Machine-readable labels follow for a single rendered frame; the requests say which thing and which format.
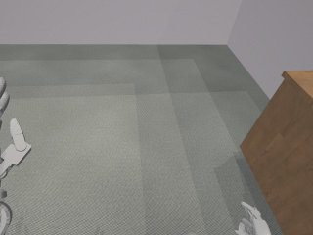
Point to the robot right hand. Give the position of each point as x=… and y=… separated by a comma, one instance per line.
x=258, y=226

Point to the counter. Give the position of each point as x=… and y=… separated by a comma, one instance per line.
x=279, y=152

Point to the robot left hand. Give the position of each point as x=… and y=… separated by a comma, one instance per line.
x=14, y=154

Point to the robot left forearm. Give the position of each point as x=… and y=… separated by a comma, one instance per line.
x=5, y=213

